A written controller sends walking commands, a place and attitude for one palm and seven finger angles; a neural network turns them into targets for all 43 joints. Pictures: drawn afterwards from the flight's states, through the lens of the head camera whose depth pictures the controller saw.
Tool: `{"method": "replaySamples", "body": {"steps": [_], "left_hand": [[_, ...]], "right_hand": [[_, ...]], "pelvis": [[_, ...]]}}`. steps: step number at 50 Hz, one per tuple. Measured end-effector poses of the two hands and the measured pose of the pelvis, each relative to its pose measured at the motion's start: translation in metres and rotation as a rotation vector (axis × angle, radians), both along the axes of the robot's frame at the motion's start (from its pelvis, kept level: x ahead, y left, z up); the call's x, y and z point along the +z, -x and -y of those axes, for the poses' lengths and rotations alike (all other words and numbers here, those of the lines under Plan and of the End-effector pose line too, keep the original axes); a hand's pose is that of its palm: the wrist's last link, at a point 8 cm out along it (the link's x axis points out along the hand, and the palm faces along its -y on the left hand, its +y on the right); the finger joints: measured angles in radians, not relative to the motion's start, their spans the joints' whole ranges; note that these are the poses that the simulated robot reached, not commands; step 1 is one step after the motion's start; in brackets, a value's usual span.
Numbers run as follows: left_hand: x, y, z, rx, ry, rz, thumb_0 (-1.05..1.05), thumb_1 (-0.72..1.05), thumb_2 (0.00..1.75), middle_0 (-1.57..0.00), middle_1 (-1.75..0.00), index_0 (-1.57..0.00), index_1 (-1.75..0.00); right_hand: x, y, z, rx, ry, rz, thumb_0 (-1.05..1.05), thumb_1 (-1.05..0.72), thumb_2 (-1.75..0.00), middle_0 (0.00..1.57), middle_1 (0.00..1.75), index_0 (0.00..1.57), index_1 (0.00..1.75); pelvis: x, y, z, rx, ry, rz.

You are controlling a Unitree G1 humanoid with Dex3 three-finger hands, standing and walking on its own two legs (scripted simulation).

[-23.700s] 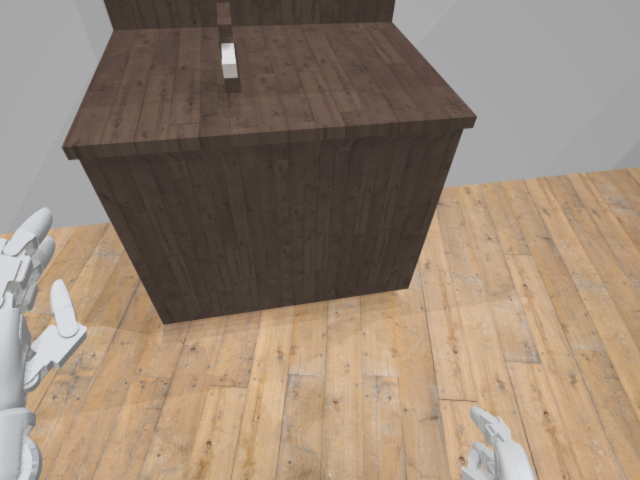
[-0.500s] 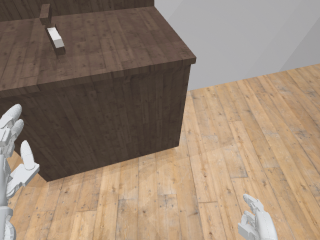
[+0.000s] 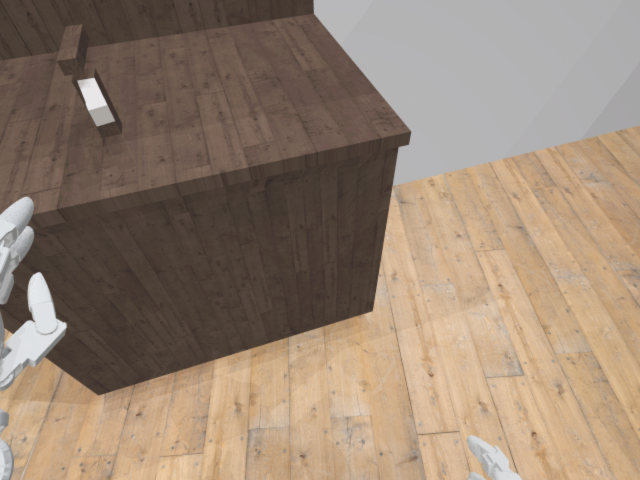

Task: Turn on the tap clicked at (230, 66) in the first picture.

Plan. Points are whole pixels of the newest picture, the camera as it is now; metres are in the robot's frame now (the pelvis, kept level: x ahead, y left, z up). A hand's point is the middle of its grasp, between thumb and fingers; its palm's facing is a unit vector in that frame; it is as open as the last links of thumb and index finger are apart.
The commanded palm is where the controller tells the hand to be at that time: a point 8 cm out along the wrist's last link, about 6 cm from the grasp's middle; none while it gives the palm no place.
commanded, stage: take the last steps up to it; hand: left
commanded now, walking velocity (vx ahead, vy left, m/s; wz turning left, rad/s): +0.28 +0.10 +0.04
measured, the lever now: (100, 112) +0.60 +0.36 +0.15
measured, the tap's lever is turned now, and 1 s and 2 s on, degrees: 13 13 13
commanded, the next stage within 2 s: come to a stop and stand still in 0.42 s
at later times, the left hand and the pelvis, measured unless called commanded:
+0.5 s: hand (101, 214) +0.35 +0.25 +0.18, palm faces +0.42 -0.81 -0.41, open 7.4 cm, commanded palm +0.29 +0.30 +0.19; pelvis +0.14 +0.01 +0.00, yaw +2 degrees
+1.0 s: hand (138, 177) +0.41 +0.23 +0.18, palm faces +0.31 -0.80 -0.51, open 7.4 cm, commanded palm +0.36 +0.28 +0.19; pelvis +0.19 +0.00 +0.01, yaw -2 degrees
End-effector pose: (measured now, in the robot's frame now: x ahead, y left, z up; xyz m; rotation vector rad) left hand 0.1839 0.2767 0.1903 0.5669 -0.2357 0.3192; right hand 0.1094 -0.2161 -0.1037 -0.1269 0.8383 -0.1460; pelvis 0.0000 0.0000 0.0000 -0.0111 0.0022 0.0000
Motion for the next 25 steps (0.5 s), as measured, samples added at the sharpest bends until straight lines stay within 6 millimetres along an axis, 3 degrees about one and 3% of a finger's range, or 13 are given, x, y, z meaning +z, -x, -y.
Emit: {"method": "replaySamples", "body": {"steps": [4,8,12,18,25], "left_hand": [[-0.008,-0.016,0.0,0.018,0.042,0.019,0.01,0.89,0.89,-0.21,-0.3,-0.22,-0.3],[-0.009,-0.028,-0.003,0.032,0.072,0.015,0.01,0.89,0.89,-0.22,-0.3,-0.22,-0.3],[-0.005,-0.046,-0.01,0.012,0.092,0.069,0.01,0.89,0.89,-0.22,-0.3,-0.22,-0.3],[0.001,-0.091,-0.027,0.06,0.071,0.107,0.01,0.89,0.89,-0.22,-0.3,-0.22,-0.3],[0.001,-0.129,-0.011,0.055,0.073,0.05,0.01,0.89,0.89,-0.21,-0.3,-0.21,-0.3]], "right_hand": [[-0.006,-0.034,0.022,0.013,0.04,-0.03,0.01,-0.91,-0.9,0.2,0.3,0.2,0.31],[0.015,-0.068,0.034,-0.002,0.093,0.005,0.01,-0.91,-0.9,0.2,0.29,0.2,0.3],[0.034,-0.105,0.035,0.001,0.158,0.091,0.01,-0.91,-0.9,0.2,0.29,0.2,0.3],[0.037,-0.153,0.01,-0.008,0.097,0.172,0.01,-0.91,-0.9,0.2,0.29,0.19,0.3],[0.014,-0.193,-0.02,0.063,-0.026,0.118,0.01,-0.91,-0.9,0.2,0.29,0.2,0.3]], "pelvis": [[-0.004,-0.014,0.001,0.009,0.015,0.016],[0.002,-0.034,-0.001,-0.001,-0.003,0.019],[-0.001,-0.059,-0.011,-0.001,-0.011,0.039],[-0.001,-0.096,-0.016,0.0,-0.027,0.029],[-0.001,-0.136,-0.012,0.027,-0.016,0.014]]}}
